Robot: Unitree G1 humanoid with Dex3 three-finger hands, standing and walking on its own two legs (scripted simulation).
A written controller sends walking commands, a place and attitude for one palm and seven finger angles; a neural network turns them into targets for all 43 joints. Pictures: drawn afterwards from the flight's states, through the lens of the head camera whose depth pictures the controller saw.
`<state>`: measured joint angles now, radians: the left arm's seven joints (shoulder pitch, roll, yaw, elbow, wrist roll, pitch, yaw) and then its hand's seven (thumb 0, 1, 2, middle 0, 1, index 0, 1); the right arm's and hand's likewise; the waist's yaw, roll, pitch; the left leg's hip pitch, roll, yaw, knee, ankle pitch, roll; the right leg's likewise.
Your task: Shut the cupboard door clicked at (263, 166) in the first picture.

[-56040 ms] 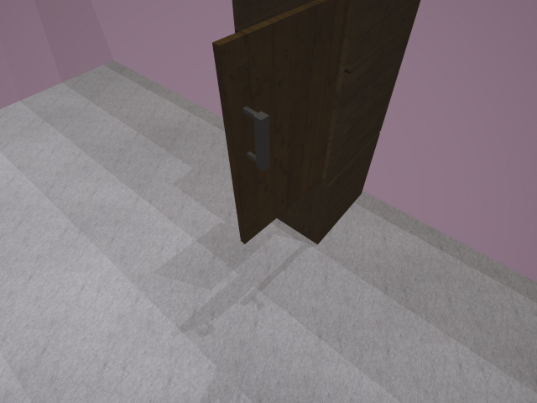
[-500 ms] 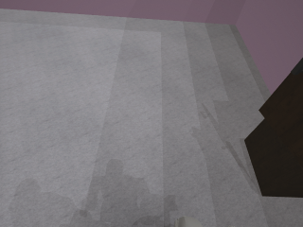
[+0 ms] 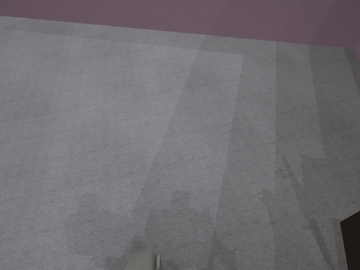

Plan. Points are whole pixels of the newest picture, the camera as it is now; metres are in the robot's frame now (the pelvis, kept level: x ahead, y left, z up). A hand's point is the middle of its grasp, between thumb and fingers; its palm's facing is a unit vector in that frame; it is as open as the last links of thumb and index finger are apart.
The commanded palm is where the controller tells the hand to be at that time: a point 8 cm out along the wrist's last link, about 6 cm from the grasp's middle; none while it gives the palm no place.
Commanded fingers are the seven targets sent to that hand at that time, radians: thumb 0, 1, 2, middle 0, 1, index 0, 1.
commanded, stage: walk to a spot facing it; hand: left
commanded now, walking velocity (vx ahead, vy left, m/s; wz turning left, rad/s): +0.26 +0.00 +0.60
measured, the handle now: out of the picture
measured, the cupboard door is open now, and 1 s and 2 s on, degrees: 16 16 16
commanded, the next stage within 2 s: turn to face it in 0.40 s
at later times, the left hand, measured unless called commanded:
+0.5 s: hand out of the picture +0.14 +0.26 -0.18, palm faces +0.35 -0.91 -0.21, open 7.4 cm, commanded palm none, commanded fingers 0.00 0.90 0.90 -0.20 -0.30 -0.20 -0.30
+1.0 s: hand (113, 235) +0.24 +0.21 -0.17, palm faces +0.21 -0.95 -0.22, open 7.3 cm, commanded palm none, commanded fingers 0.00 0.90 0.90 -0.20 -0.30 -0.20 -0.30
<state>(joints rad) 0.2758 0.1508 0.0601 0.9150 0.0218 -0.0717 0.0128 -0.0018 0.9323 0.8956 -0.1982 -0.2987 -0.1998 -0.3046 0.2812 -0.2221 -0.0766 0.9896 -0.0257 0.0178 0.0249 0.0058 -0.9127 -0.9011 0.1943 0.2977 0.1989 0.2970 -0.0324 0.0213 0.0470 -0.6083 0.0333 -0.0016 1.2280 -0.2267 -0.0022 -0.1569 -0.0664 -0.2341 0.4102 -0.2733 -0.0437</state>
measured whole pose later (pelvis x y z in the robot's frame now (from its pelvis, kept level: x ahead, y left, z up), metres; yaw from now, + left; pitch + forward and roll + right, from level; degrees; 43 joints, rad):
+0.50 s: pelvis +0.14 +0.04 -0.02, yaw +18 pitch +1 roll -2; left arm 0.21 0.22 0.08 0.87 0.03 0.01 0.00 0.01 0.91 0.90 -0.19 -0.30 -0.20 -0.30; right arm 0.14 -0.22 -0.02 0.87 -0.02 0.00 0.00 0.00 -0.91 -0.90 0.20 0.30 0.20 0.30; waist 0.02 -0.01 0.11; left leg -0.36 -0.08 0.03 0.54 -0.20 0.12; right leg -0.55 -0.13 0.00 1.20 -0.36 0.07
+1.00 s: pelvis +0.23 +0.02 -0.01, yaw +9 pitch +2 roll +0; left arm 0.26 0.16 0.06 0.96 0.02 0.02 0.02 0.00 0.93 0.90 -0.20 -0.30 -0.20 -0.30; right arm 0.22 -0.18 -0.04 0.99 -0.01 0.05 -0.03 0.00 -0.91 -0.90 0.20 0.30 0.20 0.30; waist 0.01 0.01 0.08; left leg -0.43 0.01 0.02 1.00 -0.46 -0.04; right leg -0.25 0.04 0.04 0.46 -0.25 -0.03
